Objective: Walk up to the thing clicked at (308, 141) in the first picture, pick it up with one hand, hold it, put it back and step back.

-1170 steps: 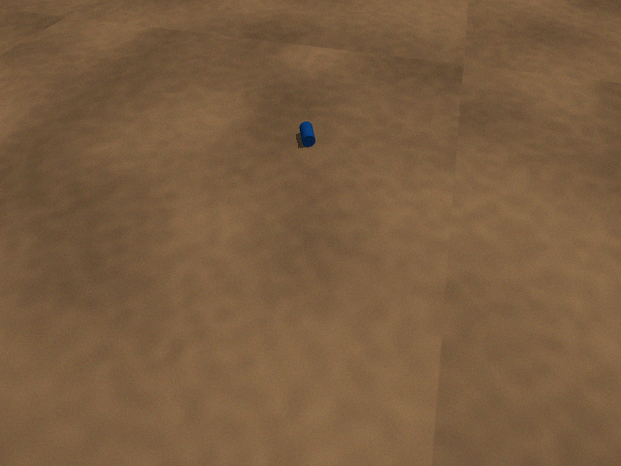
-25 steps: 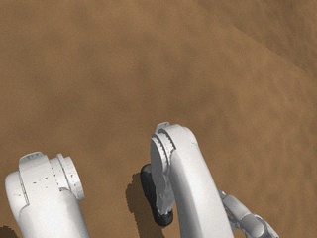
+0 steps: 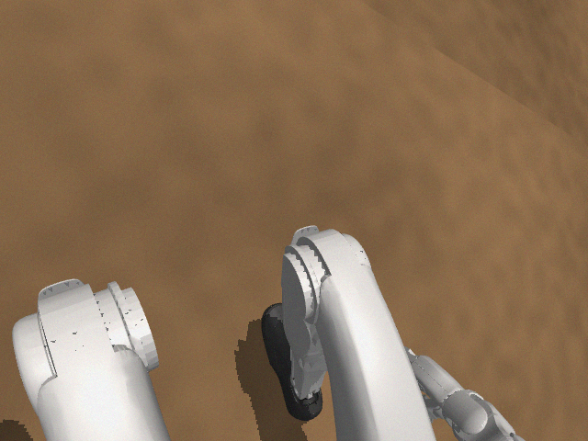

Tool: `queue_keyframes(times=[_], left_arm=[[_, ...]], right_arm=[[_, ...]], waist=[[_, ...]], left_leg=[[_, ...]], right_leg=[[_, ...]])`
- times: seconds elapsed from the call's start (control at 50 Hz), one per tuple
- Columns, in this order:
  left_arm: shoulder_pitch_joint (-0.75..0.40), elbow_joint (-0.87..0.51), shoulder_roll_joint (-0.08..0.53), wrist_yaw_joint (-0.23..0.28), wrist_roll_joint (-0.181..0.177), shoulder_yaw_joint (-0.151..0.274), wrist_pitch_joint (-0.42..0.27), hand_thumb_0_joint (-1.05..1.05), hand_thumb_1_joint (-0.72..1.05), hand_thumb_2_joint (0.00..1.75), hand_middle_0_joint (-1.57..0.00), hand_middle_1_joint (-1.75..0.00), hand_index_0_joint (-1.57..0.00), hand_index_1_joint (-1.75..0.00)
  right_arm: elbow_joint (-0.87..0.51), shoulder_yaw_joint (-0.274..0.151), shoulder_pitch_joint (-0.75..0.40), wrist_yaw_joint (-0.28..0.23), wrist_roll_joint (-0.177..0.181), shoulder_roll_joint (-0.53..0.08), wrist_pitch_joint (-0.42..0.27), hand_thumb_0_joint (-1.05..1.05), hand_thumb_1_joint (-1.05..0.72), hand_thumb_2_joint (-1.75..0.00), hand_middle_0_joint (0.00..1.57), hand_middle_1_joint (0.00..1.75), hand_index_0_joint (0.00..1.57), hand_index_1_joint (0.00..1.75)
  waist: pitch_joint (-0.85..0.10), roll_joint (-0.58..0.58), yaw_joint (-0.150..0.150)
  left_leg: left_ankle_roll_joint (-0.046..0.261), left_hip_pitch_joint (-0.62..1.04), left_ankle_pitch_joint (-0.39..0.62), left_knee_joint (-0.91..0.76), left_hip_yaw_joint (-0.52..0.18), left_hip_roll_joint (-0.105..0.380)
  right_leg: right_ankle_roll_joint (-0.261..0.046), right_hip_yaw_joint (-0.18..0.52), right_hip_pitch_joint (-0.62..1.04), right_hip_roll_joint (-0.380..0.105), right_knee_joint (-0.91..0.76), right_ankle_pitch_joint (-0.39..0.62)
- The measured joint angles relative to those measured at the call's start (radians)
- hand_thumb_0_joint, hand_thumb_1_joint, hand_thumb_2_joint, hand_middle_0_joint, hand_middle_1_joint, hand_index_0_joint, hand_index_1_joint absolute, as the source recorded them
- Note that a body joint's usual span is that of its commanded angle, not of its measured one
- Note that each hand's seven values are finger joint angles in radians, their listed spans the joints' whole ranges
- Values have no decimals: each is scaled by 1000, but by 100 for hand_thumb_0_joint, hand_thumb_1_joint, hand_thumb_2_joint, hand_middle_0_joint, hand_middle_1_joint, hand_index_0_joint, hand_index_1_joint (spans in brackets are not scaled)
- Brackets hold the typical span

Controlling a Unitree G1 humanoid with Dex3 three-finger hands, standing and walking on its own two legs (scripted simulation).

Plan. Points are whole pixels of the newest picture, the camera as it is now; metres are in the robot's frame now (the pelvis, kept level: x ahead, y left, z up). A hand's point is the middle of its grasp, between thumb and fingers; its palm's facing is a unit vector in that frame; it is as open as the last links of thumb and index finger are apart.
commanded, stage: close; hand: left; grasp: from above
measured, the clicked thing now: out of the picture +0.42 +0.41 -0.25
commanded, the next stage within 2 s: settle in 1.78 s
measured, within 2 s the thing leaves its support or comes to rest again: neither
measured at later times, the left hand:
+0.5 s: hand out of the picture +0.40 +0.39 -0.22, palm faces -0.47 -0.14 -0.87, open 12.1 cm
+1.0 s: hand out of the picture +0.40 +0.39 -0.22, palm faces -0.44 -0.13 -0.89, open 10.2 cm
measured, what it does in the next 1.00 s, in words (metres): stands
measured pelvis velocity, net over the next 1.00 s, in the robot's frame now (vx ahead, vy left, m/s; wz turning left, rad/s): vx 0.00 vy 0.00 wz -0.01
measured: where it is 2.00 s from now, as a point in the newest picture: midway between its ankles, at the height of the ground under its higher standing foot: (219, 417)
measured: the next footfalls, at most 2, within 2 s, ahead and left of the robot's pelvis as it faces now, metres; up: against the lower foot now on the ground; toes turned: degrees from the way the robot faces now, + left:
none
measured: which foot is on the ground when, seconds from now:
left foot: down 0.00-1.00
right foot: down 0.00-1.00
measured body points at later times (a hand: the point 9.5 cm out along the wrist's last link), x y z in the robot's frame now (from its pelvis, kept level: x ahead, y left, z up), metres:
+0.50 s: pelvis +0.00 +0.00 +0.00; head +0.23 +0.16 +0.34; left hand +0.42 +0.40 -0.17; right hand +0.11 -0.25 -0.06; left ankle +0.06 +0.13 -0.25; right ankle +0.11 -0.15 -0.25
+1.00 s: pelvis +0.00 +0.00 +0.00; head +0.23 +0.17 +0.35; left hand +0.42 +0.40 -0.17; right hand +0.13 -0.25 -0.06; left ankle +0.06 +0.13 -0.25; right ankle +0.11 -0.14 -0.25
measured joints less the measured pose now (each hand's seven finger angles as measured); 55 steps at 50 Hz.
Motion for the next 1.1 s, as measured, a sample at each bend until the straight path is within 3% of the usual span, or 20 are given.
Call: queue_keyframes(times=[0.2, 0.38, 0.5, 0.58, 0.78, 1.1], left_arm=[[-7, 14, -21, 33, -3, -19, 30, 0, -31, 91, -18, -100, -20, -98], [-12, 36, 0, 15, -20, -3, 56, 0, -25, 85, -23, -96, -25, -93], [5, 20, 8, -10, -29, 18, 44, 0, -20, 81, -27, -92, -29, -89], [11, 10, 6, -18, -37, 9, 33, 0, -16, 79, -29, -90, -32, -87], [13, -4, 0, 6, -15, 9, 6, 0, -5, 77, -37, -86, -40, -83], [2, 14, -13, 22, -7, 7, 33, 1, 4, 68, -48, -78, -50, -75]], right_arm=[[22, -4, 2, 1, -4, -1, -8, 0, -89, -89, 20, 30, 20, 30], [-4, 8, 13, 7, 0, -9, -24, 0, -89, -89, 20, 30, 20, 30], [-16, 16, 18, 9, 0, -12, -25, 0, -89, -89, 20, 30, 20, 30], [-14, 15, 18, 9, 1, -9, -24, 0, -89, -89, 20, 30, 20, 30], [-5, 15, -4, 7, -8, -6, -11, 0, -89, -89, 20, 30, 20, 30], [-6, 2, -5, 12, -8, -12, -22, 0, -89, -89, 20, 30, 20, 30]], waist=[[-12, 3, -4], [0, 6, -22], [7, 6, -20], [8, 4, -13], [6, -2, -3], [-7, 4, -8]], left_leg=[[5, -8, -1, 6, 2, 3], [8, -10, 0, 9, 4, 3], [6, -8, 0, 9, 2, 3], [5, -7, -1, 9, 1, 4], [4, -3, -5, 12, -3, 4], [9, -9, -3, 14, 4, 3]], right_leg=[[-5, 1, -6, 1, 3, -2], [-2, 1, -7, -1, 5, 2], [2, 0, -7, -2, 5, 3], [4, 0, -6, -2, 5, 2], [5, -3, -3, -2, 5, 3], [-4, 0, -6, -7, 9, 2]])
